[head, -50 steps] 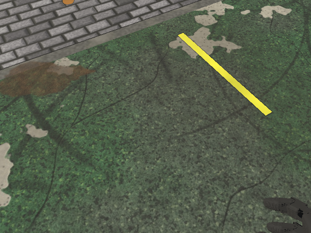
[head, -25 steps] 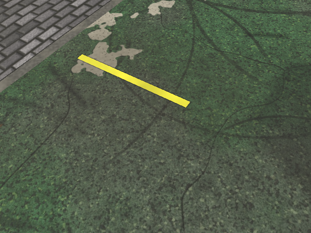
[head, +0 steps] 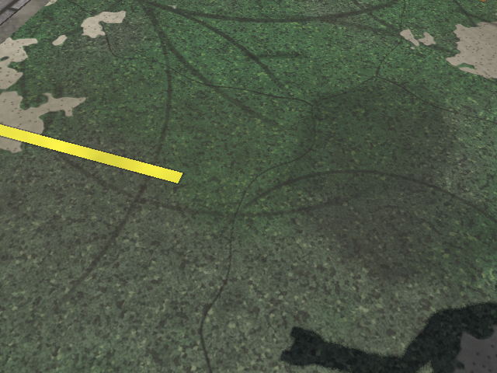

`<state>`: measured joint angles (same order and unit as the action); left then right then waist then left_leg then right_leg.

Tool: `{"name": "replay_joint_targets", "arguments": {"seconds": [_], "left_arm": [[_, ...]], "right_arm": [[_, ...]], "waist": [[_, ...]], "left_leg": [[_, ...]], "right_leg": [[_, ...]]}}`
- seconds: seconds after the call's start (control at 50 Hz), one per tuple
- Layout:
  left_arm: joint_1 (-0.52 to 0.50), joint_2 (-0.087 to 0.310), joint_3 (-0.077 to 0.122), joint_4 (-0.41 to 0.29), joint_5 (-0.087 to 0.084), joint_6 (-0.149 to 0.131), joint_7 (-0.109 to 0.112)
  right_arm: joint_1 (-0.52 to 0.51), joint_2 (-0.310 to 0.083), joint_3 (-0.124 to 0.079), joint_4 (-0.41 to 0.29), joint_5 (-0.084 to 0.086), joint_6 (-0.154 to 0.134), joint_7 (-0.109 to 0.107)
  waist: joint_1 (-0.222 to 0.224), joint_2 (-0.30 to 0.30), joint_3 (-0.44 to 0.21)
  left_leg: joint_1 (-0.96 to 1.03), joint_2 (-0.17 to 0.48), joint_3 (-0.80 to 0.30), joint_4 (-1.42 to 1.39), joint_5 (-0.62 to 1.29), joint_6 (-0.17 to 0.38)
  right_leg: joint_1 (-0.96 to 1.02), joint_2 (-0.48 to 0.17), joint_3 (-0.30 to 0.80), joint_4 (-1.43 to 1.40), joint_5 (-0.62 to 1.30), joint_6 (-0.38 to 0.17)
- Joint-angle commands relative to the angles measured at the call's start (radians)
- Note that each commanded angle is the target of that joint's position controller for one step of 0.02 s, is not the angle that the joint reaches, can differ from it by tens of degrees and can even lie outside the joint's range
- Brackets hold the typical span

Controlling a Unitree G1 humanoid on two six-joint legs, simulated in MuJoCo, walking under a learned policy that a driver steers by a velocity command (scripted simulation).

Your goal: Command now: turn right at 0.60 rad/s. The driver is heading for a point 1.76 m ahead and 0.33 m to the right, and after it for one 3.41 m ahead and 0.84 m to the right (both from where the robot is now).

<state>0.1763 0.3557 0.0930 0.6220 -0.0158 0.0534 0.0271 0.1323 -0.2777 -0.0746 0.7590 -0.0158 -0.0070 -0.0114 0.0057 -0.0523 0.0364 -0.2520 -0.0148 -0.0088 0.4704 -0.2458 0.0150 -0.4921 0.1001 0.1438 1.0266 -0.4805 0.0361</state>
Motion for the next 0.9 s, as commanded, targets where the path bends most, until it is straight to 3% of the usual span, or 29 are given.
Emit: {"name": "replay_joint_targets", "arguments": {"seconds": [0.02, 0.06, 0.14, 0.24, 0.28, 0.3, 0.32, 0.34, 0.36, 0.38, 0.4, 0.42, 0.46, 0.48, 0.52, 0.64, 0.72, 0.8, 0.82, 0.84, 0.86, 0.88, 0.9], "left_arm": [[0.050, 0.099, 0.041, -0.042, -0.004, 0.005, 0.000], [-0.004, 0.069, 0.028, -0.071, -0.014, 0.003, -0.005], [-0.049, 0.040, 0.008, -0.104, -0.003, 0.000, -0.019], [-0.010, 0.060, 0.015, -0.109, -0.005, 0.009, -0.037], [0.057, 0.063, 0.026, -0.088, -0.003, 0.012, -0.040], [0.100, 0.100, 0.042, -0.076, -0.001, 0.011, -0.031], [0.139, 0.229, 0.072, -0.091, 0.001, 0.005, -0.013], [0.119, 0.240, 0.062, -0.117, 0.036, -0.021, -0.023], [0.112, 0.189, 0.049, -0.111, 0.042, -0.044, -0.033], [0.072, 0.162, 0.039, -0.099, 0.031, -0.056, -0.030], [0.029, 0.138, 0.033, -0.099, 0.014, -0.056, -0.025], [-0.004, 0.126, 0.025, -0.103, 0.003, -0.052, -0.018], [0.025, 0.110, 0.016, -0.097, 0.002, -0.050, -0.007], [0.038, 0.105, 0.015, -0.097, 0.003, -0.054, -0.006], [0.059, 0.112, 0.015, -0.090, 0.006, -0.062, -0.003], [0.101, 0.125, 0.013, -0.050, 0.007, -0.079, -0.007], [0.117, 0.129, 0.006, -0.029, 0.005, -0.087, -0.025], [0.113, 0.092, -0.012, -0.009, 0.012, -0.089, -0.035], [0.103, 0.060, -0.023, -0.010, 0.019, -0.093, -0.034], [0.079, 0.003, -0.041, -0.029, 0.029, -0.102, -0.032], [0.068, 0.026, -0.034, -0.085, 0.011, -0.124, -0.025], [0.027, 0.096, -0.017, -0.086, -0.006, -0.141, -0.019], [0.004, 0.102, -0.014, -0.082, -0.013, -0.153, -0.025]], "right_arm": [[-0.082, -0.126, -0.022, -0.088, 0.012, -0.007, -0.020], [-0.037, -0.137, -0.025, -0.081, 0.004, 0.004, -0.029], [-0.011, -0.187, -0.042, -0.079, 0.006, 0.019, -0.026], [-0.024, -0.224, -0.055, -0.075, 0.032, 0.021, -0.004], [-0.036, -0.210, -0.052, -0.067, 0.053, 0.017, -0.002], [0.025, -0.167, -0.041, -0.042, 0.046, 0.012, 0.003], [0.031, -0.095, -0.016, -0.073, -0.011, 0.009, 0.008], [-0.066, -0.110, -0.018, -0.121, -0.011, 0.007, -0.003], [-0.101, -0.154, -0.032, -0.120, 0.009, 0.010, -0.010], [-0.095, -0.159, -0.036, -0.117, 0.021, 0.013, -0.013], [-0.073, -0.160, -0.040, -0.096, 0.015, 0.015, -0.021], [-0.062, -0.169, -0.043, -0.093, 0.008, 0.017, -0.024], [-0.023, -0.157, -0.042, -0.083, 0.013, 0.010, -0.010], [-0.031, -0.151, -0.040, -0.084, 0.020, 0.004, -0.003], [-0.080, -0.147, -0.037, -0.099, 0.025, -0.010, 0.003], [-0.107, -0.117, -0.018, -0.094, 0.026, -0.062, 0.033], [-0.104, -0.124, -0.008, -0.098, 0.041, -0.082, 0.046], [0.021, -0.123, -0.002, -0.057, 0.043, -0.093, 0.049], [0.097, -0.137, -0.005, -0.037, 0.043, -0.094, 0.044], [0.198, -0.193, -0.015, -0.022, 0.039, -0.097, 0.038], [0.273, -0.312, -0.049, -0.005, 0.030, -0.093, 0.047], [0.277, -0.245, -0.032, -0.012, 0.036, -0.096, 0.053], [0.255, -0.201, -0.019, -0.024, 0.031, -0.097, 0.050]], "waist": [[0.019, 0.181, -0.050], [-0.018, 0.205, -0.056], [-0.052, 0.221, -0.095], [-0.032, 0.238, -0.097], [0.015, 0.210, -0.103], [0.022, 0.113, -0.119], [0.004, -0.208, -0.139], [0.046, -0.236, -0.165], [0.066, -0.120, -0.162], [0.034, -0.095, -0.125], [0.014, -0.054, -0.110], [-0.002, -0.068, -0.099], [-0.009, -0.087, -0.137], [0.001, -0.090, -0.127], [0.021, -0.109, -0.073], [0.055, -0.104, -0.045], [0.066, -0.092, -0.010], [-0.003, -0.053, -0.024], [-0.038, -0.030, -0.043], [-0.067, 0.125, -0.072], [-0.070, 0.368, -0.078], [-0.088, 0.271, -0.019], [-0.079, 0.210, 0.016]], "left_leg": [[0.127, 0.262, -0.182, -0.148, 0.356, 0.186], [0.183, 0.256, -0.133, -0.157, 0.374, 0.199], [0.231, 0.297, -0.080, -0.150, 0.410, 0.214], [0.180, 0.327, -0.024, -0.108, 0.413, 0.184], [0.126, 0.305, 0.027, -0.011, 0.343, 0.120], [0.029, 0.258, 0.092, 0.114, 0.219, 0.047], [-0.255, 0.133, 0.180, 0.436, -0.243, -0.059], [-0.401, 0.022, 0.038, 0.651, -0.455, -0.090], [-0.408, 0.046, -0.036, 0.743, -0.411, -0.081], [-0.411, 0.062, -0.053, 0.739, -0.321, -0.067], [-0.409, 0.074, -0.061, 0.703, -0.247, -0.066], [-0.389, 0.070, -0.062, 0.684, -0.192, -0.073], [-0.353, 0.051, -0.046, 0.649, -0.090, -0.078], [-0.364, 0.048, -0.045, 0.591, -0.057, -0.076], [-0.383, 0.035, -0.050, 0.454, -0.038, -0.075], [-0.256, 0.030, -0.034, 0.182, -0.002, -0.062], [-0.195, 0.038, -0.006, 0.116, -0.009, -0.016], [0.026, 0.012, 0.025, 0.020, 0.020, 0.045], [0.117, 0.040, -0.025, 0.008, -0.008, 0.066], [0.226, 0.180, -0.242, -0.098, -0.076, 0.128], [0.373, 0.348, -0.661, -0.236, -0.278, 0.290], [0.385, 0.380, -0.762, -0.275, -0.378, 0.316], [0.378, 0.348, -0.681, -0.266, -0.338, 0.292]], "right_leg": [[-0.136, -0.065, -0.020, 0.192, 0.048, 0.053], [-0.154, -0.085, -0.068, 0.108, 0.080, 0.070], [-0.066, -0.137, -0.119, -0.098, 0.071, 0.073], [0.110, -0.127, -0.193, -0.341, 0.123, 0.019], [0.252, -0.097, -0.218, -0.546, 0.276, -0.037], [0.393, -0.107, -0.157, -0.634, 0.424, -0.076], [0.583, -0.366, 0.202, -0.645, 0.834, -0.181], [0.502, -0.506, 0.399, -0.658, 0.892, -0.384], [0.478, -0.460, 0.327, -0.678, 0.807, -0.382], [0.445, -0.400, 0.248, -0.678, 0.721, -0.326], [0.430, -0.351, 0.205, -0.677, 0.639, -0.277], [0.402, -0.329, 0.184, -0.679, 0.642, -0.259], [0.394, -0.286, 0.189, -0.730, 0.352, -0.258], [0.397, -0.277, 0.213, -0.765, 0.164, -0.260], [0.393, -0.281, 0.270, -0.813, 0.007, -0.266], [0.348, -0.280, 0.265, -0.803, 0.028, -0.261], [0.309, -0.304, 0.285, -0.799, -0.022, -0.266], [0.221, -0.268, 0.211, -0.711, -0.003, -0.222], [0.171, -0.237, 0.161, -0.624, 0.038, -0.193], [0.075, -0.142, 0.025, -0.349, 0.117, -0.129], [-0.206, -0.032, -0.108, -0.078, -0.009, -0.062], [-0.347, -0.070, -0.050, 0.058, -0.076, -0.055], [-0.388, -0.108, -0.030, 0.101, 0.011, -0.062]]}}
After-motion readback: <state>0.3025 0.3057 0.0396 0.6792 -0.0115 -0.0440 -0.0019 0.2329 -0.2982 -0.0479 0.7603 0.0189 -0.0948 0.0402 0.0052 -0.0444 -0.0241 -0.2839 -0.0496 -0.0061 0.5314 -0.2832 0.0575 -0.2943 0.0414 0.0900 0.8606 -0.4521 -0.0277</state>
